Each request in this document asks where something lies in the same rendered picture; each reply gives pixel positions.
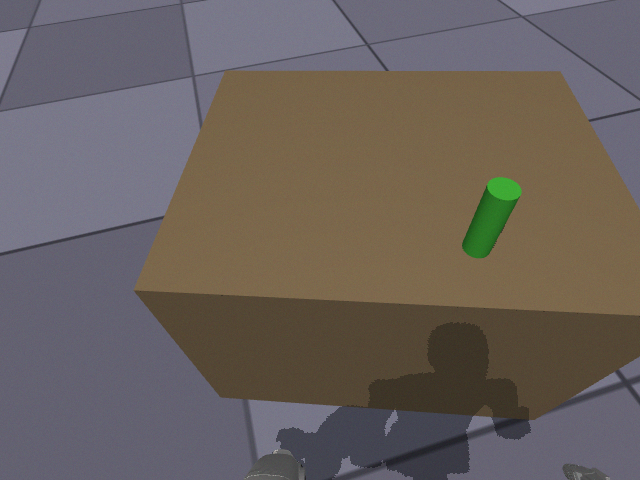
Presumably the right robot hand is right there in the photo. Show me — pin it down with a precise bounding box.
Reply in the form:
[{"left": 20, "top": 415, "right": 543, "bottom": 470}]
[{"left": 562, "top": 464, "right": 610, "bottom": 480}]

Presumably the can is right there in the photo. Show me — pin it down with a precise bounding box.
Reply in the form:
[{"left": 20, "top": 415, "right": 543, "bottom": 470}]
[{"left": 462, "top": 177, "right": 522, "bottom": 258}]

